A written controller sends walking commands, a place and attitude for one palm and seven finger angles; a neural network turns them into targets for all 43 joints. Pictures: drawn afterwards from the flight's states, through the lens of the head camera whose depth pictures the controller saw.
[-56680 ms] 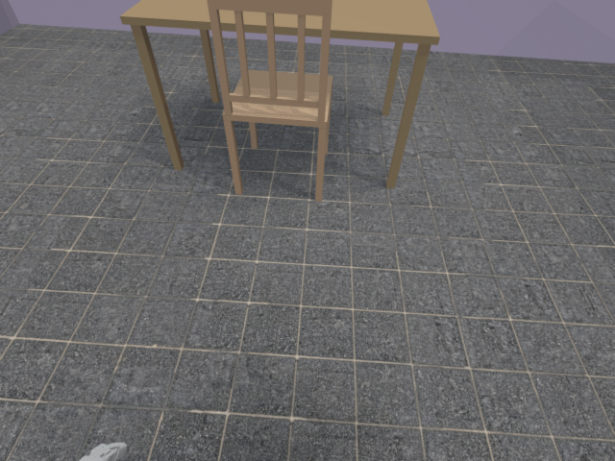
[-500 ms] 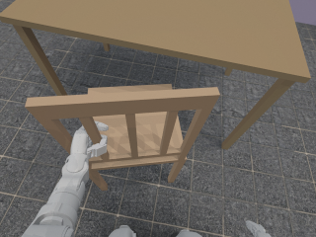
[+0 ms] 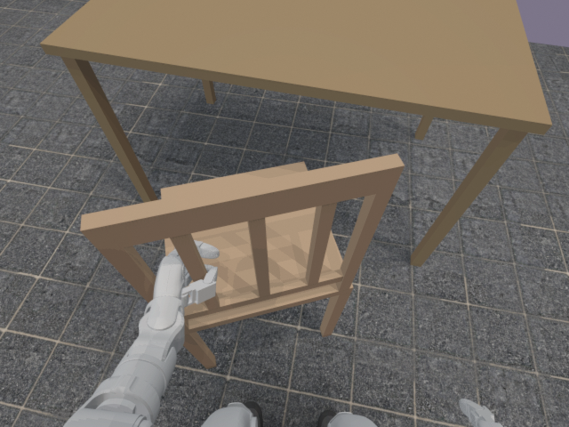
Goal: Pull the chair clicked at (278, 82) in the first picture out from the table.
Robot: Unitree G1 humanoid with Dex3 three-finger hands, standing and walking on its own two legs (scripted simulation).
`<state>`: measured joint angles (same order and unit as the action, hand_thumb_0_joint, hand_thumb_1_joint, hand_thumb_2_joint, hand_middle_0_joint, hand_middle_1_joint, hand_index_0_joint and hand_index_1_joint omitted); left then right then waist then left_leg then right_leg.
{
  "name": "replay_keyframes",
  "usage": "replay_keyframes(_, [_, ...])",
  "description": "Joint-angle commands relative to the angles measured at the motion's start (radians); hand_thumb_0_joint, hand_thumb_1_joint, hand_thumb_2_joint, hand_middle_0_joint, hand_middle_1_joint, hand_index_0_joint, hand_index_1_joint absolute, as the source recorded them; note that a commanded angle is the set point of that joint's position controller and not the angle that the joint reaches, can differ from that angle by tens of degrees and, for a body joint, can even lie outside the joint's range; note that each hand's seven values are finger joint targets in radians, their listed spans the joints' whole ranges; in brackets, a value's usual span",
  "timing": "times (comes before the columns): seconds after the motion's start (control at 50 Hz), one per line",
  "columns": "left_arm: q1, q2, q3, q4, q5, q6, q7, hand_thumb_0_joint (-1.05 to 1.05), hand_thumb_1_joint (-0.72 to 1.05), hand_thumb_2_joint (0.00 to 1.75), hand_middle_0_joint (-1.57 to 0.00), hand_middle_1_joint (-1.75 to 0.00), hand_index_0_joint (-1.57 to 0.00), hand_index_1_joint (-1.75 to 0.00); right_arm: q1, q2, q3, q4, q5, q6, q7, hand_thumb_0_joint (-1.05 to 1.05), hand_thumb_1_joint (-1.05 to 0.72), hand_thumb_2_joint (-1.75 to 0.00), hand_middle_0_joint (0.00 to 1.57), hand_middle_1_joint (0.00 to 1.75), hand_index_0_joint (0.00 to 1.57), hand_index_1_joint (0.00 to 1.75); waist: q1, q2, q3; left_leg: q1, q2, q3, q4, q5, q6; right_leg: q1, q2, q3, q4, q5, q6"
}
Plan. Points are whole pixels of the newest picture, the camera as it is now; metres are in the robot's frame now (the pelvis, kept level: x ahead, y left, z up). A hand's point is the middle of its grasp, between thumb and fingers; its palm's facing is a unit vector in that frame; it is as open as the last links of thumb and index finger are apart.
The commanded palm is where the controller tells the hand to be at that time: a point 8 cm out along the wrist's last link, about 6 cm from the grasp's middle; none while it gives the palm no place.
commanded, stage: step backward, pulling the chair out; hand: left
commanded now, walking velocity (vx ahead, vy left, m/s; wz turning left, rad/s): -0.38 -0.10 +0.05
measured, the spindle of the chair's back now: (260, 260) +0.38 +0.05 -0.09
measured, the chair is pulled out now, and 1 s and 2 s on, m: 0.32 0.42 0.56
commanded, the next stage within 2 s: stop walking, hand still on the chair in 1.42 s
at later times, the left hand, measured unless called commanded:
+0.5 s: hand (211, 315) +0.28 +0.12 -0.07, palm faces +0.07 -0.98 -0.19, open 5.6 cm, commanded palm +0.27 +0.17 -0.06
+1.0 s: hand (209, 353) +0.23 +0.11 -0.07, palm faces +0.03 -0.98 -0.18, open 5.5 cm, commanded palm +0.21 +0.17 -0.06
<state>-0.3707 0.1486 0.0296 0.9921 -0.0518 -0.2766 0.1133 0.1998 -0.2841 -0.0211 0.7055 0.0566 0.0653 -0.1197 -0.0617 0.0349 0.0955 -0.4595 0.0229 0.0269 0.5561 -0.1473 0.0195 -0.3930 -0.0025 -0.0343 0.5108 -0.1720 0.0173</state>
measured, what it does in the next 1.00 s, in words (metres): walks backwards: right foot, then left foot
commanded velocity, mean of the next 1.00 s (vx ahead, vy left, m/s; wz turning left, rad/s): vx -0.38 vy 0.01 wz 0.06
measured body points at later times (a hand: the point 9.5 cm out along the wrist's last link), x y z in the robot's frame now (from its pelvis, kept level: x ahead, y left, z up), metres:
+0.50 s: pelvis -0.05 -0.03 +0.00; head +0.02 -0.04 +0.44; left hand +0.27 +0.17 -0.05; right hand +0.04 -0.30 -0.14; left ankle +0.02 +0.10 -0.71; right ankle -0.01 -0.15 -0.73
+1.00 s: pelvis -0.11 -0.02 +0.00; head -0.03 -0.02 +0.44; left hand +0.22 +0.17 -0.05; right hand +0.01 -0.27 -0.13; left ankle -0.11 +0.11 -0.70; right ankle -0.02 -0.15 -0.73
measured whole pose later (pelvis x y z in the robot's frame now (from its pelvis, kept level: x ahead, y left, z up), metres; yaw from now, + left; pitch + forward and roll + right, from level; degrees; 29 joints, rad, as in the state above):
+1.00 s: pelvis -0.11 -0.02 +0.00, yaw +2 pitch +2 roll +0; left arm -0.38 0.15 0.03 0.88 -0.02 -0.21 0.11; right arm 0.15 -0.23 0.00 0.71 0.02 0.05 -0.10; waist -0.06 0.01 0.15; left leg -0.46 -0.01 -0.06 0.85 -0.49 -0.03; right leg -0.46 -0.06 -0.05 0.55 -0.14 0.01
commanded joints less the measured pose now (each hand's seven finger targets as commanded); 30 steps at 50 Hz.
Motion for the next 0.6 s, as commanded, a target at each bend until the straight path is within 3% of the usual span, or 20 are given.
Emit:
replay_keyframes(0.0, [-0.267,0.211,0.001,-0.177,0.034,-0.057,0.008,0.00,0.90,0.90,-0.50,-1.45,-0.50,-1.45,0.006,-0.120,-0.032,-0.111,-0.010,-0.049,-0.015,0.00,-0.90,-0.90,0.20,0.30,0.20,0.30,0.030,0.058,-0.336,0.152,0.186,-0.226,-0.203,-0.091,0.062,0.080,-0.044,0.055,0.037,-0.144,-0.015])
replay_keyframes(0.04, [-0.286,0.178,-0.018,-0.205,0.033,-0.052,0.003,0.00,0.90,0.90,-0.50,-1.45,-0.50,-1.45,-0.009,-0.110,-0.027,-0.123,-0.022,-0.053,-0.009,0.00,-0.90,-0.90,0.20,0.30,0.20,0.30,0.034,0.144,-0.315,0.107,0.261,-0.328,-0.280,-0.237,0.092,0.062,-0.016,0.051,0.171,-0.232,-0.032])
replay_keyframes(0.06, [-0.290,0.173,-0.017,-0.217,0.036,-0.051,0.003,0.00,0.90,0.90,-0.50,-1.45,-0.50,-1.45,-0.012,-0.105,-0.027,-0.122,-0.029,-0.056,-0.009,0.00,-0.90,-0.90,0.20,0.30,0.20,0.30,0.037,0.165,-0.322,0.120,0.283,-0.349,-0.279,-0.225,0.100,0.051,-0.018,0.055,0.216,-0.236,-0.039])
replay_keyframes(0.1, [-0.279,0.201,0.008,-0.236,0.039,-0.055,0.006,0.00,0.90,0.90,-0.50,-1.45,-0.50,-1.45,0.009,-0.100,-0.032,-0.112,-0.043,-0.063,-0.009,0.00,-0.90,-0.90,0.20,0.30,0.20,0.30,0.034,0.180,-0.361,0.216,0.294,-0.332,-0.213,-0.027,0.113,0.039,-0.025,0.067,0.196,-0.230,-0.040])
replay_keyframes(0.16, [-0.275,0.169,-0.014,-0.234,0.052,-0.058,-0.003,0.00,0.90,0.90,-0.50,-1.45,-0.50,-1.45,0.046,-0.095,-0.033,-0.086,-0.051,-0.084,0.004,0.00,-0.90,-0.90,0.20,0.30,0.20,0.30,0.022,0.173,-0.376,0.309,0.283,-0.283,-0.119,0.195,0.107,0.055,-0.015,0.059,0.085,-0.211,-0.040])
replay_keyframes(0.22, [-0.240,0.184,0.001,-0.229,0.058,-0.053,-0.014,0.00,0.90,0.90,-0.50,-1.45,-0.50,-1.45,0.057,-0.101,-0.037,-0.071,-0.054,-0.097,0.012,0.00,-0.90,-0.90,0.20,0.30,0.20,0.30,0.021,0.185,-0.394,0.339,0.251,-0.257,-0.070,0.263,0.081,0.099,-0.007,0.051,-0.021,-0.093,-0.039])
replay_keyframes(0.26, [-0.223,0.204,0.029,-0.260,0.056,-0.054,-0.016,0.00,0.90,0.90,-0.50,-1.45,-0.50,-1.45,0.038,-0.105,-0.048,-0.080,-0.050,-0.098,0.013,0.00,-0.90,-0.90,0.20,0.30,0.20,0.30,0.019,0.123,-0.421,0.281,0.221,-0.212,-0.056,0.216,0.057,0.157,-0.016,0.046,-0.015,-0.001,-0.043])
replay_keyframes(0.3, [-0.181,0.248,0.064,-0.259,0.049,-0.049,-0.015,0.00,0.90,0.90,-0.50,-1.45,-0.50,-1.45,0.012,-0.109,-0.051,-0.099,-0.048,-0.095,0.008,0.00,-0.90,-0.90,0.20,0.30,0.20,0.30,0.026,0.102,-0.385,0.177,0.194,-0.189,-0.067,0.029,0.037,0.174,-0.044,0.075,-0.011,-0.032,-0.059])
replay_keyframes(0.32, [-0.181,0.233,0.050,-0.272,0.043,-0.049,-0.015,0.00,0.90,0.90,-0.50,-1.45,-0.50,-1.45,0.007,-0.101,-0.048,-0.105,-0.046,-0.094,0.009,0.00,-0.90,-0.90,0.20,0.30,0.20,0.30,0.023,0.097,-0.371,0.162,0.175,-0.168,-0.060,-0.046,0.026,0.159,-0.064,0.097,-0.024,-0.056,-0.063])
replay_keyframes(0.34, [-0.201,0.249,0.056,-0.282,0.043,-0.056,-0.011,0.00,0.90,0.90,-0.50,-1.45,-0.50,-1.45,0.005,-0.096,-0.047,-0.105,-0.046,-0.095,0.007,0.00,-0.90,-0.90,0.20,0.30,0.20,0.30,0.019,0.052,-0.359,0.148,0.148,-0.144,-0.040,-0.113,0.016,0.140,-0.092,0.126,-0.052,-0.091,-0.066])
replay_keyframes(0.36, [-0.217,0.264,0.055,-0.292,0.045,-0.065,-0.007,0.00,0.90,0.90,-0.50,-1.45,-0.50,-1.45,-0.002,-0.087,-0.045,-0.107,-0.045,-0.096,0.004,0.00,-0.90,-0.90,0.20,0.30,0.20,0.30,0.012,0.001,-0.347,0.127,0.110,-0.106,0.008,-0.183,0.000,0.123,-0.150,0.189,-0.098,-0.126,-0.079])
replay_keyframes(0.38, [-0.227,0.289,0.069,-0.282,0.046,-0.070,0.002,0.00,0.90,0.90,-0.50,-1.45,-0.50,-1.45,-0.003,-0.080,-0.044,-0.101,-0.040,-0.095,0.001,0.00,-0.90,-0.90,0.20,0.30,0.20,0.30,0.010,-0.081,-0.331,0.126,0.060,-0.063,0.107,-0.218,-0.024,0.079,-0.236,0.271,-0.162,-0.163,-0.104])
replay_keyframes(0.4, [-0.207,0.318,0.089,-0.260,0.045,-0.059,0.010,0.00,0.90,0.90,-0.50,-1.45,-0.50,-1.45,-0.007,-0.088,-0.044,-0.085,-0.034,-0.088,-0.002,0.00,-0.90,-0.90,0.20,0.30,0.20,0.30,0.017,-0.131,-0.331,0.163,0.018,-0.053,0.254,-0.224,-0.048,0.009,-0.311,0.316,-0.215,-0.195,-0.142])
replay_keyframes(0.42, [-0.210,0.282,0.065,-0.242,0.048,-0.046,0.012,0.00,0.90,0.90,-0.50,-1.45,-0.50,-1.45,-0.041,-0.078,-0.035,-0.081,-0.037,-0.087,-0.001,0.00,-0.90,-0.90,0.20,0.30,0.20,0.30,0.040,-0.131,-0.317,0.119,0.010,-0.085,0.350,-0.259,-0.052,0.031,-0.342,0.314,-0.213,-0.099,-0.162])
replay_keyframes(0.46, [-0.242,0.274,0.068,-0.241,0.056,-0.029,0.012,0.00,0.90,0.90,-0.50,-1.45,-0.50,-1.45,-0.052,-0.074,-0.022,-0.071,-0.045,-0.093,-0.002,0.00,-0.90,-0.90,0.20,0.30,0.20,0.30,0.045,-0.130,-0.335,0.025,0.001,-0.126,0.348,-0.301,-0.048,0.164,-0.351,0.275,-0.140,0.190,-0.165])
replay_keyframes(0.5, [-0.243,0.281,0.076,-0.206,0.053,-0.007,0.014,0.00,0.90,0.90,-0.50,-1.45,-0.50,-1.45,-0.037,-0.096,-0.019,-0.046,-0.041,-0.091,-0.007,0.00,-0.90,-0.90,0.20,0.30,0.20,0.30,0.039,-0.144,-0.313,0.023,0.017,-0.147,0.222,-0.277,-0.045,0.227,-0.334,0.205,-0.073,0.343,-0.140])
replay_keyframes(0.54, [-0.248,0.241,0.052,-0.189,0.044,-0.001,0.011,0.00,0.90,0.90,-0.50,-1.45,-0.50,-1.45,-0.004,-0.100,-0.020,-0.031,-0.037,-0.088,-0.014,0.00,-0.90,-0.90,0.20,0.30,0.20,0.30,0.027,-0.167,-0.318,0.083,0.029,-0.123,0.020,-0.139,-0.040,0.272,-0.272,0.145,-0.008,0.438,-0.088])
replay_keyframes(0.56, [-0.259,0.223,0.032,-0.190,0.038,0.004,0.008,0.00,0.90,0.90,-0.50,-1.45,-0.50,-1.45,0.014,-0.114,-0.027,-0.029,-0.033,-0.086,-0.018,0.00,-0.90,-0.90,0.20,0.30,0.20,0.30,0.021,-0.155,-0.329,0.139,0.063,-0.135,-0.081,0.068,-0.023,0.255,-0.228,0.112,0.032,0.420,-0.053])
replay_keyframes(0.58, [-0.270,0.197,0.009,-0.213,0.036,0.003,0.003,0.00,0.90,0.90,-0.50,-1.45,-0.50,-1.45,0.016,-0.128,-0.034,-0.041,-0.034,-0.082,-0.017,0.00,-0.90,-0.90,0.20,0.30,0.20,0.30,0.027,-0.085,-0.342,0.186,0.127,-0.191,-0.117,0.286,0.006,0.228,-0.150,0.065,0.071,0.370,-0.015])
